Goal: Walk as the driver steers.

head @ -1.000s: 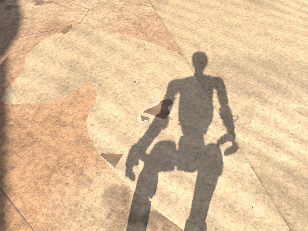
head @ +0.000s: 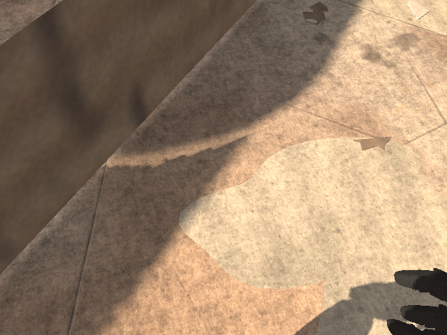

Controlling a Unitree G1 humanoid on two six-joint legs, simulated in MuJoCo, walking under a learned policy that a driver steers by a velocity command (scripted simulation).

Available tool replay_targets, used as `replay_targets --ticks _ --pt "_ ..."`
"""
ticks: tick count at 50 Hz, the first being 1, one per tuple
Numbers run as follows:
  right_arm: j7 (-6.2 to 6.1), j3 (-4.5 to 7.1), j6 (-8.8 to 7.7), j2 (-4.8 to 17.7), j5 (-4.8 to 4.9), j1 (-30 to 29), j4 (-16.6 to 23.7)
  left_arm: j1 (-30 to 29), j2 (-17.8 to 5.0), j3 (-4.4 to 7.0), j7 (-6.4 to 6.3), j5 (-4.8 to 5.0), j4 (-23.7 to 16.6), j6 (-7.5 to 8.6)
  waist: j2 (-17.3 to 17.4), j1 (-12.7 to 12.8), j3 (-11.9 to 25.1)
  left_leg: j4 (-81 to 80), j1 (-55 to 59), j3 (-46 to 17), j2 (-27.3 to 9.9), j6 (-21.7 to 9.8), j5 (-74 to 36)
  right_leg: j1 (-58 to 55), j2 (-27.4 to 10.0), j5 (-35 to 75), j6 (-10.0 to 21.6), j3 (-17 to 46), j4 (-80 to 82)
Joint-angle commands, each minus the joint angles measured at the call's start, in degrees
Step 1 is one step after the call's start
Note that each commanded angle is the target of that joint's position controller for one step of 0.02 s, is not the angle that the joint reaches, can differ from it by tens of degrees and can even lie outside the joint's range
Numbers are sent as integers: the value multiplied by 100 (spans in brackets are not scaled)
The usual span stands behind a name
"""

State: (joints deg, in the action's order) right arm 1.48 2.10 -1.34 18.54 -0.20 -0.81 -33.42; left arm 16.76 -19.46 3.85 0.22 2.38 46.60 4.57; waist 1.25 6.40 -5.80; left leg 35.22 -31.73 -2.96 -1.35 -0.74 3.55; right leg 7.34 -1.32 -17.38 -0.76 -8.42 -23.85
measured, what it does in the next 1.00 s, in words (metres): walks ahead, turning right: left foot, then right foot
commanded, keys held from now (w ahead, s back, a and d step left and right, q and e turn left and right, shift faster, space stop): e+shift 0.70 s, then q+shift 0.14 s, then w+q+shift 0.16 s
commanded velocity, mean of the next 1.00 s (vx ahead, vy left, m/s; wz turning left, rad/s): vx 0.09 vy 0.00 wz -0.53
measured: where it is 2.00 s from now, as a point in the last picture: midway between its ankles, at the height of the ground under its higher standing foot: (287, 214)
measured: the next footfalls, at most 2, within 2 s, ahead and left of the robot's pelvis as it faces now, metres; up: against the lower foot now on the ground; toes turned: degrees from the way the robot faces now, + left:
left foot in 0.04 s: +0.19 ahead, +0.11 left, +0.00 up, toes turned -2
right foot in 0.40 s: +0.11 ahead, -0.15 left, +0.00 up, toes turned -23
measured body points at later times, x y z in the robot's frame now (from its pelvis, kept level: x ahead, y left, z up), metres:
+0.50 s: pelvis +0.08 -0.05 -0.01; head +0.11 -0.09 +0.44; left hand +0.31 +0.19 -0.09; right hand +0.15 -0.37 -0.12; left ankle +0.13 +0.11 -0.67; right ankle +0.08 -0.13 -0.74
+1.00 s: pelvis +0.15 -0.05 +0.00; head +0.16 -0.04 +0.45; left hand +0.45 +0.04 -0.08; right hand +0.06 -0.33 -0.11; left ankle +0.22 +0.05 -0.74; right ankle +0.07 -0.14 -0.71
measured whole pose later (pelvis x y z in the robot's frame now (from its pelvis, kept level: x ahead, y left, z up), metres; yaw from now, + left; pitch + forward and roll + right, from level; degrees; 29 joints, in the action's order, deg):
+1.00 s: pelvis +0.15 -0.05 +0.00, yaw -34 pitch +1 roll -1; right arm 0.3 3.0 -1.7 15.0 0.5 16.8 -45.7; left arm 8.9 -13.8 1.4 -0.4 0.7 35.7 1.9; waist -1.4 -2.2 2.4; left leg 30.9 -15.9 -7.0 2.7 -2.6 16.8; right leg 19.2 4.7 -26.8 1.7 4.9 -42.2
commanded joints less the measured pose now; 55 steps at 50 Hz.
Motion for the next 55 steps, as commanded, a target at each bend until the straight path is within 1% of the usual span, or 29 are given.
replay_targets --ticks 1,2,3,4,5,6,7,9,13,17,19,20,21,22,23,25,28,32,36,41,43,45,46,47,48,50,53,54,55 --pt "-50 208 -114 561 -157 1047 -79 -657 -772 114 43 42 -396 143 -341 -1002 1105 -902 2470 202 227 -332 -1442 614 -798 3510 655 959 -344" --pt "-154 321 -125 1000 -233 1174 -44 -520 -648 61 43 -97 -448 148 23 -1017 1367 -668 3186 -257 -442 -544 -3968 1028 -384 2353 318 769 -1148" --pt "-266 347 -34 1224 -473 1342 88 96 -267 -97 41 -143 -507 97 1118 -969 2378 -353 4628 -1778 -2349 -1645 -6075 2288 33 -1097 -135 672 -3054" --pt "-269 266 59 902 -354 1445 118 296 -522 -39 46 -47 -396 -23 1179 -1127 3031 -253 4770 -2005 -2604 -2068 -6514 2522 71 -2662 -268 1219 -4280" --pt "-239 261 133 814 -156 1304 70 292 -804 82 60 43 -417 -136 899 -1037 2793 -457 4476 -1647 -2399 -2028 -5165 2920 -102 -2530 -309 1299 -4740" --pt "-237 248 166 689 -41 1045 41 69 -777 116 6 45 -443 -256 584 -927 2341 -737 4026 -1346 -2080 -1768 -3625 3162 -277 -2150 -343 1165 -4726" --pt "-253 229 168 563 3 771 3 -10 -682 138 -77 17 -457 -391 517 -802 1830 -1047 3399 -1074 -1882 -1561 -2557 3188 -373 -1779 -440 1108 -4585" --pt "-286 248 171 502 -96 277 -32 183 -442 133 -194 -49 -477 -654 705 -458 1316 -1574 2089 -470 -1672 -1372 -1572 2536 -376 -1275 -615 872 -4453" --pt "-380 319 82 412 -113 -92 -96 -12 -127 104 -180 -135 -737 -775 661 -373 1300 -1757 1560 354 -1678 -1194 -959 1758 -533 -319 -420 735 -3234" --pt "-407 428 96 562 34 49 -324 -200 -280 188 28 -150 -963 -811 728 -400 1379 -1475 1907 650 -1922 -950 -665 1271 -446 34 -77 482 -2168" --pt "-386 434 124 461 162 36 -438 84 -330 282 54 -186 -879 -834 467 -227 1309 -820 1733 966 -1720 -519 41 665 -170 537 228 293 -1264" --pt "-355 411 164 259 170 286 -585 256 -521 375 6 -260 -836 -820 -177 -217 1019 70 1279 1262 -1323 -132 929 364 -167 1160 502 723 -631" --pt "-335 374 230 71 -56 464 -480 330 -1355 572 -109 -275 -999 -762 -2220 -420 580 2090 -298 1680 -458 510 3119 -78 -1513 3393 1194 2926 136" --pt "-375 376 222 160 -145 -102 -177 227 -1592 549 -52 -455 -1204 -600 -2140 -293 928 3273 -1109 414 217 579 3635 -23 -1957 3270 2095 4190 473" --pt "-414 416 207 311 -51 -293 -157 145 -1473 549 16 -477 -1216 -463 -1442 -205 1055 3570 -1300 -18 176 414 3225 -98 -1815 2364 2004 3934 642" --pt "-502 486 160 424 -33 -89 -344 -430 -1058 452 -70 -191 -1296 -420 -813 -564 947 3255 -1323 -278 -1 252 2195 -76 -1326 1791 1391 3317 497" --pt "-455 504 91 372 -47 128 -449 -670 -745 345 -246 -153 -1499 -538 -852 -710 1314 2965 -761 -319 202 344 1551 57 -975 2329 1188 2956 286" --pt "-384 403 30 147 15 3 -463 -506 -865 415 -348 -119 -1580 -604 -765 -613 1377 1738 -638 -461 467 499 1338 -194 -783 2197 1176 3217 164" --pt "-297 400 11 257 46 167 -584 -713 -869 425 -336 -155 -1735 -681 -998 -604 1361 998 -140 -485 497 545 1251 32 -719 1803 1144 3441 78" --pt "-155 282 -2 203 30 442 -652 -783 -261 89 -195 -320 -1643 -668 -977 -459 1484 400 1107 -136 22 364 1320 421 -869 2788 1229 3219 -297" --pt "-57 148 -41 -100 -14 663 -747 -650 31 -64 -118 -371 -1449 -610 -831 -573 1482 -935 2148 15 137 176 376 756 -492 798 912 2858 -93" --pt "-74 244 -39 467 22 865 -704 -378 -311 20 -72 -469 -1392 -492 -304 -325 916 -924 1952 -689 -184 -303 2315 1375 113 -2194 664 2379 -660" --pt "-102 381 -43 976 79 1210 -831 -544 -323 31 -59 -370 -1571 -409 575 -359 418 -1769 1504 -1792 -588 -936 4499 1821 528 -2136 387 1542 -1182" --pt "-91 428 -87 1103 64 1348 -800 -899 -376 72 -96 -155 -1629 -262 1182 -542 -93 -2740 1167 -3362 -1246 -1402 5351 2049 610 -1359 216 1035 -1838" --pt "-139 409 -111 1015 73 1494 -803 -1322 -476 112 -115 -33 -1712 -117 1308 -735 -322 -2946 1150 -3923 -1449 -1551 5008 2236 459 -947 230 1222 -1966" --pt "-191 402 -202 898 129 1788 -820 -1596 -325 109 -60 -146 -1798 111 1021 -856 77 -2779 1721 -3735 -1328 -1433 4026 2345 374 -1185 213 1471 -2286" --pt "-278 393 -142 713 306 1518 -620 -1509 97 49 51 -163 -1671 326 798 -673 444 -2388 1687 -2606 -496 -1041 2748 1367 545 -694 138 1208 -897" --pt "-81 606 68 1149 -211 1285 -711 -1103 109 -36 132 -495 -1485 83 793 -541 535 -2009 1479 -2003 75 -948 2392 769 797 -480 103 879 -403" --pt "-14 625 161 995 -188 1105 -592 -847 196 -12 79 -464 -1387 -32 612 -376 605 -1718 1048 -1759 258 -855 2133 23 833 154 53 700 234"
